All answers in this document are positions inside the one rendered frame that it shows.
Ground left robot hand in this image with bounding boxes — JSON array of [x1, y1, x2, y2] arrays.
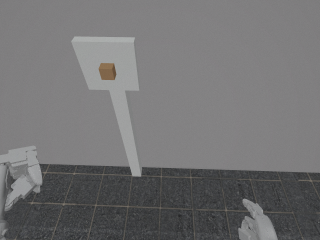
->
[[0, 145, 43, 220]]

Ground button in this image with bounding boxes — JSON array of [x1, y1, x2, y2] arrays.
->
[[98, 63, 117, 80]]

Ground right robot hand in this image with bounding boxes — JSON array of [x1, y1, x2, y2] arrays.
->
[[238, 198, 278, 240]]

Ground panel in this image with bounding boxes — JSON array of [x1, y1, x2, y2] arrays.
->
[[71, 36, 142, 177]]

